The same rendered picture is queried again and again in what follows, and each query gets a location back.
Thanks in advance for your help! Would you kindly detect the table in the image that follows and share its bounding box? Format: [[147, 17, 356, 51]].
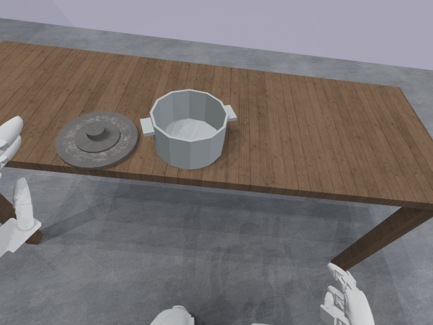
[[0, 41, 433, 271]]

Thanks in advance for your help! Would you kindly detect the right robot hand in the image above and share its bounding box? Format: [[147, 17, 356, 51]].
[[320, 263, 375, 325]]

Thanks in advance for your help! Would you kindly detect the robot left shin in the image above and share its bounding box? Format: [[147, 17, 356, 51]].
[[172, 305, 188, 313]]

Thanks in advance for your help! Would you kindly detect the left robot thigh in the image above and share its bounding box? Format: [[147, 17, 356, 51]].
[[150, 309, 194, 325]]

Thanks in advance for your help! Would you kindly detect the knob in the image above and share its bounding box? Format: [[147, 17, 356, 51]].
[[85, 123, 106, 140]]

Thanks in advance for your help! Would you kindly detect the lid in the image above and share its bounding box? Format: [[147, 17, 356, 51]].
[[55, 112, 138, 170]]

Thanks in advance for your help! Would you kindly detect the pot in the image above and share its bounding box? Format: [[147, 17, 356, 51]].
[[140, 89, 237, 170]]

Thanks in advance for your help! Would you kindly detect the left robot hand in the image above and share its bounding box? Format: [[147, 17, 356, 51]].
[[0, 116, 41, 257]]

